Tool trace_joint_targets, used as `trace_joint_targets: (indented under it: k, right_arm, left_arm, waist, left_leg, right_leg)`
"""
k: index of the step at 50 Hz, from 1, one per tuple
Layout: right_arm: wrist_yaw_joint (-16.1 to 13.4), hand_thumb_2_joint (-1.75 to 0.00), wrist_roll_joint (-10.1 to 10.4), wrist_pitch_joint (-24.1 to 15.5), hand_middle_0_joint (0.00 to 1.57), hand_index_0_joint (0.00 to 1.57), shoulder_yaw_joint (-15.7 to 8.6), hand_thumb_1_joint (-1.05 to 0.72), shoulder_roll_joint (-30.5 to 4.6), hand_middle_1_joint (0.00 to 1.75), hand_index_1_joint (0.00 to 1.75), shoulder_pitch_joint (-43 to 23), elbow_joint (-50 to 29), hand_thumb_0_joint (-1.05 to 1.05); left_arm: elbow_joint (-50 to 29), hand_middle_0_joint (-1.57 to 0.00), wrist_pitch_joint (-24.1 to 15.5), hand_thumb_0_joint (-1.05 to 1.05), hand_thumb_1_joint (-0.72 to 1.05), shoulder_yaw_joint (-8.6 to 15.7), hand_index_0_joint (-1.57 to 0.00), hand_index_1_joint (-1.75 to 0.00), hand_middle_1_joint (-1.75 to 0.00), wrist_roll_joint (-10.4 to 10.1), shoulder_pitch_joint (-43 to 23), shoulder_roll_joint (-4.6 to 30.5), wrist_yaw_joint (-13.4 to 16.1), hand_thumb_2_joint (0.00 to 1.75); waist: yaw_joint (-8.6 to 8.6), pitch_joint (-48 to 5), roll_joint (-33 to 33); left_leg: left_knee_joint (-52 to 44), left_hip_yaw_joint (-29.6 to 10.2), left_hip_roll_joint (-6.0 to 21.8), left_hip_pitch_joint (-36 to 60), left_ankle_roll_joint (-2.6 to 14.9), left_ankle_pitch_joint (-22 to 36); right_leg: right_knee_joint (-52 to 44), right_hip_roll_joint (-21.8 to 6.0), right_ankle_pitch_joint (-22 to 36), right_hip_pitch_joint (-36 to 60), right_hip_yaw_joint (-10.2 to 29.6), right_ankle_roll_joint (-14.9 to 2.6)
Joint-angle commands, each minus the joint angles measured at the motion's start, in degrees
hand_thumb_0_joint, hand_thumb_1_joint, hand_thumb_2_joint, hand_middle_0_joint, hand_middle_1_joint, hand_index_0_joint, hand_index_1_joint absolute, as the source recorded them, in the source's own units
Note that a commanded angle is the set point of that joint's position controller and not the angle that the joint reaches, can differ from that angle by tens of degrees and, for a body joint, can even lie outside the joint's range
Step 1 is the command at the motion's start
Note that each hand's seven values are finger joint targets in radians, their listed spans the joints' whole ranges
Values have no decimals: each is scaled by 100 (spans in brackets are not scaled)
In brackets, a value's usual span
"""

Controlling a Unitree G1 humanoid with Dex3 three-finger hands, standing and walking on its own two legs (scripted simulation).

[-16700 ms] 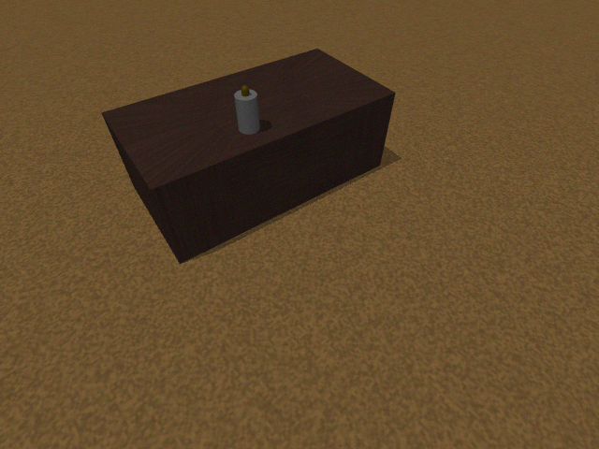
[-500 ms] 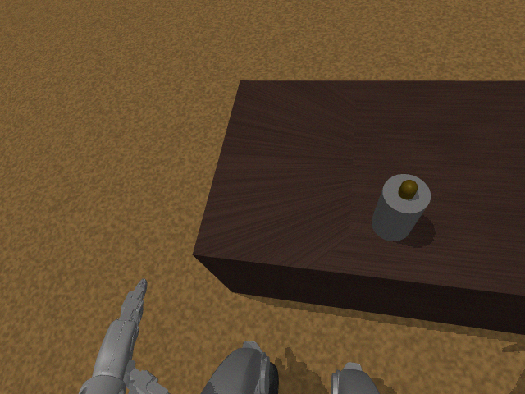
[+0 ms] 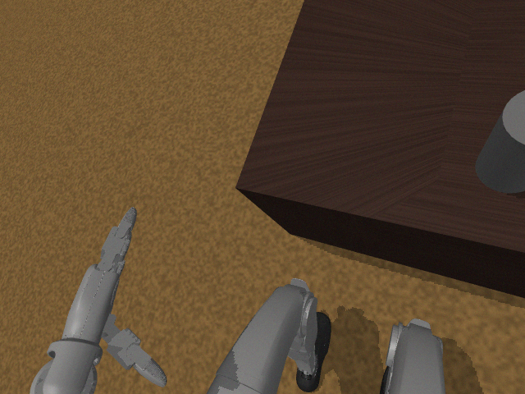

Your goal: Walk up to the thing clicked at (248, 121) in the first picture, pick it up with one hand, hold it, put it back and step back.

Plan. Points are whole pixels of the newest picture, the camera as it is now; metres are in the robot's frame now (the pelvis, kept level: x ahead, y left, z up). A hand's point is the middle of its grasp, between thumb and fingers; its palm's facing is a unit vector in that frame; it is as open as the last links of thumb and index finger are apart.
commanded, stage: close in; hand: right
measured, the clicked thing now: out of the picture +0.52 -0.21 -0.08
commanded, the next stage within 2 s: close in 0.46 s
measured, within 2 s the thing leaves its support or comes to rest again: leaves its support in 1.88 s
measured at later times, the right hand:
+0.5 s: hand out of the picture +0.50 -0.23 -0.07, palm faces +0.22 +0.98 +0.01, open 17.7 cm
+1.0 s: hand out of the picture +0.51 -0.22 -0.08, palm faces +0.25 +0.97 +0.00, open 15.1 cm
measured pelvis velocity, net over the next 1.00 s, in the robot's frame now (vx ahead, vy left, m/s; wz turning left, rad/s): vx -0.02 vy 0.01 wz -0.01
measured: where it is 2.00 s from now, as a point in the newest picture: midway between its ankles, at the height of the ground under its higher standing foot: (348, 392)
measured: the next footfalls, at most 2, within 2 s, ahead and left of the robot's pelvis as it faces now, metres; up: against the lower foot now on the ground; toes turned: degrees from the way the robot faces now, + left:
none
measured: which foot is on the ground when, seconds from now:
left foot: down 0.00-1.00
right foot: down 0.00-1.00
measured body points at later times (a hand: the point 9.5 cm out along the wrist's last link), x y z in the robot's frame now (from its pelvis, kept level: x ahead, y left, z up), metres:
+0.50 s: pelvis -0.02 +0.01 -0.03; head +0.17 -0.07 +0.37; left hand +0.16 +0.25 +0.11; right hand +0.48 -0.28 -0.07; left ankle +0.09 +0.12 -0.55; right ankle +0.02 -0.10 -0.55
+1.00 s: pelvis -0.02 +0.01 -0.03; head +0.19 -0.08 +0.36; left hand +0.16 +0.25 +0.09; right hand +0.49 -0.27 -0.08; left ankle +0.09 +0.12 -0.55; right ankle +0.02 -0.10 -0.55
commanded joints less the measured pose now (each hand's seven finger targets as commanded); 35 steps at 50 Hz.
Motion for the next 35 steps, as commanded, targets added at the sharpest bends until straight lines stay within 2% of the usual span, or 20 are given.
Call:
trace_joint_targets:
  k: [1,6,7,8,9,10,11,14,15,16,18,19,20,22,23,24,26,28,32,35]
  right_arm:
    - [-270,-2,-25,-501,5,5,-251,59,-1771,4,4,-1554,-1275,0]
    - [-766,-2,-321,-426,5,5,-106,59,-1680,4,4,-1998,-2139,0]
    - [-839,-2,-374,-366,5,5,46,59,-1541,4,4,-2111,-2344,0]
    - [-893,-3,-441,-278,5,5,270,57,-1243,4,4,-2039,-2259,0]
    - [-978,-2,-483,-233,5,5,163,59,-1343,4,4,-1979,-2312,0]
    - [-1047,-2,-529,-181,5,5,271,58,-1192,4,4,-1933,-2326,0]
    - [-1124,-2,-553,-151,5,5,220,59,-1276,4,4,-2044,-2470,0]
    - [-1226,-2,-553,-49,5,4,456,61,-797,5,5,-2059,-2414,0]
    - [-1318,-3,-569,-44,4,4,118,60,-1137,5,5,-2004,-2340,0]
    - [-1336,-3,-577,-10,4,4,382,61,-742,5,5,-1928,-2110,0]
    - [-1387,-4,-582,17,4,4,423,58,-592,5,5,-1841,-1807,0]
    - [-1375,-4,-576,41,3,4,640,60,-267,5,5,-1697,-1529,0]
    - [-1424,-5,-574,44,4,4,507,59,-439,5,5,-1637,-1579,0]
    - [-1449,-5,-559,61,3,4,588,58,-334,5,5,-1644,-1471,0]
    - [-1508,-5,-531,29,4,4,504,58,-433,5,5,-1749,-1637,0]
    - [-1554,-5,-510,1,4,4,466,57,-459,5,5,-1878,-1693,0]
    - [-1631,-5,-487,-55,4,4,504,55,-383,6,6,-1976,-1697,0]
    - [-1698,-3,-549,-126,9,8,552,50,-378,4,4,-2104,-1801,0]
    - [-1765,-4,-738,-231,26,25,756,47,-392,13,13,-2453,-2028,0]
    - [-1765,0,-800,-231,30,28,812,46,-404,11,11,-2650,-2122,0]
  left_arm:
    - [-1688,-6,-265,0,-57,891,-5,-6,-5,-55,889,1189,-28,5]
    - [-2146,-5,-233,0,-57,1483,-5,-6,-5,-57,1050,1523,-57,6]
    - [-2057,-5,-224,0,-56,1521,-5,-6,-6,-69,1113,1493,-72,5]
    - [-1773,-5,-198,0,-56,1565,-5,-6,-6,-84,1222,1489,-74,5]
    - [-1579,-5,-170,0,-55,1418,-5,-6,-5,-78,1229,1294,-99,5]
    - [-1548,-5,-150,0,-55,1384,-5,-6,-5,-77,1161,1209,-116,5]
    - [-1524,-5,-139,0,-55,1412,-5,-6,-5,-84,1105,1206,-115,5]
    - [-2158,-5,-132,0,-55,1515,-4,-6,-5,-79,875,1370,-100,5]
    - [-2137,-5,-75,0,-55,1365,-4,-6,-5,-84,1026,1284,-84,5]
    - [-2500,-5,-67,0,-55,1302,-4,-6,-5,-104,842,1259,-76,5]
    - [-2602,-5,-29,0,-55,1389,-4,-5,-5,-123,795,1319,-11,5]
    - [-2654,-5,-37,0,-55,1434,-5,-5,-5,-123,823,1364,8,5]
    - [-2754,-5,-33,0,-55,1396,-5,-5,-5,-147,888,1342,24,5]
    - [-2812,-5,-29,0,-55,1477,-5,-5,-5,-179,1095,1422,46,5]
    - [-2897,-5,-38,0,-56,1377,-5,-6,-5,-181,1157,1313,40,5]
    - [-2886,-5,-49,0,-55,1499,-5,-5,-5,-194,1250,1397,49,4]
    - [-2720,-5,-79,0,-56,1443,-5,-6,-5,-203,1397,1272,28,5]
    - [-2592,-5,-115,0,-61,1552,-2,-7,-3,-187,1446,1235,27,10]
    - [-2550,-5,-197,0,-59,1383,-3,-6,-5,-144,1449,1019,-15,8]
    - [-2576,-5,-214,0,-59,1347,-4,-6,-5,-105,1509,1057,-32,7]
  waist:
    - [8,-3570,-2585]
    - [82,-3860,-3386]
    - [21,-3895,-3535]
    - [91,-3588,-3588]
    - [-52,-3289,-3701]
    - [-78,-3194,-3694]
    - [-136,-3141,-3635]
    - [-68,-3421,-3141]
    - [-115,-3261,-2911]
    - [-79,-3256,-2663]
    - [10,-3101,-2320]
    - [99,-2982,-2081]
    - [45,-2966,-1859]
    - [124,-2964,-1672]
    - [86,-3039,-1685]
    - [122,-3178,-1676]
    - [130,-2985,-1719]
    - [154,-2980,-1905]
    - [164,-3074,-2263]
    - [185,-3426,-2554]
  left_leg:
    - [-203,-381,-170,1784,163,1670]
    - [-150,-396,-155,1413,168,1375]
    - [-215,-435,-162,1335,167,1137]
    - [-164,-392,-157,1054,171,1030]
    - [-140,-392,-162,876,181,893]
    - [-124,-376,-163,756,182,767]
    - [-97,-379,-150,698,182,685]
    - [-117,-340,-127,1107,174,609]
    - [-123,-334,-113,1172,167,586]
    - [-146,-328,-128,1308,165,536]
    - [-182,-356,-113,1452,143,480]
    - [-225,-368,-108,1558,123,422]
    - [-271,-417,-107,1667,101,400]
    - [-311,-482,-92,1754,79,408]
    - [-311,-521,-99,1875,77,493]
    - [-305,-547,-90,1907,66,586]
    - [-298,-583,-96,1859,58,646]
    - [-292,-646,-96,1816,54,740]
    - [-197,-666,-77,1601,62,843]
    - [-88,-603,-74,1438,84,1077]
  right_leg:
    - [-766,51,3342,2389,306,208]
    - [-816,17,3167,2910,261,257]
    - [-864,12,2824,2932,235,250]
    - [-881,-10,2799,2901,255,287]
    - [-918,-30,2771,2772,248,301]
    - [-930,-52,2641,2721,254,308]
    - [-914,-56,2470,2638,256,299]
    - [-1046,-12,1819,2363,311,270]
    - [-1077,3,1692,2151,325,262]
    - [-1139,27,1490,1923,328,230]
    - [-1130,59,1197,1534,289,179]
    - [-1124,80,1043,1287,275,147]
    - [-1085,85,970,1096,245,106]
    - [-1026,104,969,997,212,88]
    - [-1010,111,1036,943,174,68]
    - [-952,121,1147,1058,156,67]
    - [-910,139,1170,959,99,46]
    - [-848,145,1255,1037,44,47]
    - [-764,140,1444,1276,21,88]
    - [-687,125,1914,1744,55,137]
